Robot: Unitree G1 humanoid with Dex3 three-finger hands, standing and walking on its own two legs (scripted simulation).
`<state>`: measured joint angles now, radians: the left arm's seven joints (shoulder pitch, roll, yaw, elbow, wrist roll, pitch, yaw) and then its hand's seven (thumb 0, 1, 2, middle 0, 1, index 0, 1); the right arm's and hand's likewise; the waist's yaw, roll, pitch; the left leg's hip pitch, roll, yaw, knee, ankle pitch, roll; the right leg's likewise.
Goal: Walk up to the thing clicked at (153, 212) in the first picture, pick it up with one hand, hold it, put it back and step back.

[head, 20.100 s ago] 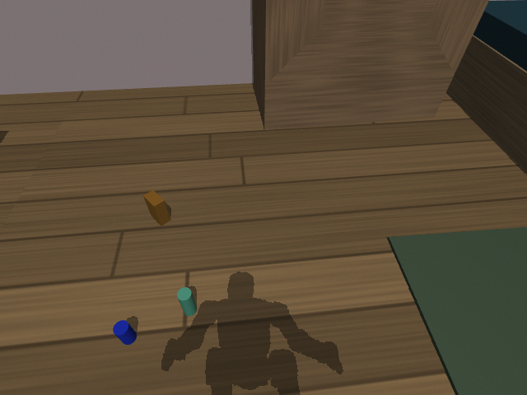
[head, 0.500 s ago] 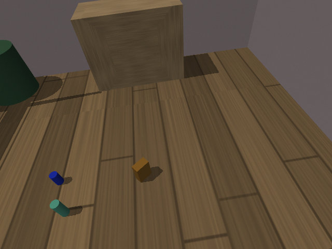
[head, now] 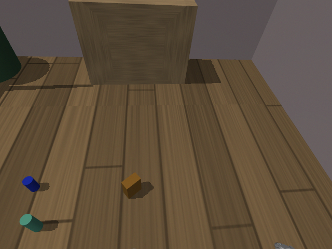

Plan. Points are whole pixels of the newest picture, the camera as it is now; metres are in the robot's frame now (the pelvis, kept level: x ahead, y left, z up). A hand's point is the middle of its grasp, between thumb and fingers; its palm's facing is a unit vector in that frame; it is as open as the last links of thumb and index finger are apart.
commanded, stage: walk up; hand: left
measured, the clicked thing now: (131, 185) +0.57 +0.19 -0.69
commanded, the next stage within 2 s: none
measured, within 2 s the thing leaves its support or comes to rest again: neither
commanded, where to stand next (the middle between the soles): +0.21 -0.01 m, yaw -3 degrees
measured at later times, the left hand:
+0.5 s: hand (75, 233) +0.18 +0.24 -0.12, palm faces -0.04 -0.90 -0.43, open 7.4 cm
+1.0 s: hand (75, 225) +0.21 +0.26 -0.16, palm faces -0.05 -0.95 -0.32, open 7.4 cm
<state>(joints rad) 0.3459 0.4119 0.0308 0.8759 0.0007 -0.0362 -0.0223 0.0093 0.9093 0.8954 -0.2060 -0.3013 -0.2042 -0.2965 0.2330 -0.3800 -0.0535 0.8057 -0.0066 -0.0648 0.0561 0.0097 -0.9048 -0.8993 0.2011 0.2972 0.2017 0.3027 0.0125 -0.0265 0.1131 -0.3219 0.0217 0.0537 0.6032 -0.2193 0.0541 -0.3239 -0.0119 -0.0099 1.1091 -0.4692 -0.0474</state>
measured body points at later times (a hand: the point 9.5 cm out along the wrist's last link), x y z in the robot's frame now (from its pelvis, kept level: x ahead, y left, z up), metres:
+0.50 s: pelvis +0.11 -0.02 +0.00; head +0.14 -0.06 +0.45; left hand +0.19 +0.29 -0.09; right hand +0.18 -0.33 -0.14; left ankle +0.11 +0.11 -0.68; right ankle +0.18 -0.14 -0.73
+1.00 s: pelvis +0.15 +0.01 +0.01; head +0.17 +0.02 +0.45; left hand +0.22 +0.31 -0.14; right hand +0.23 -0.30 -0.11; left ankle +0.19 +0.13 -0.73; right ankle +0.16 -0.13 -0.73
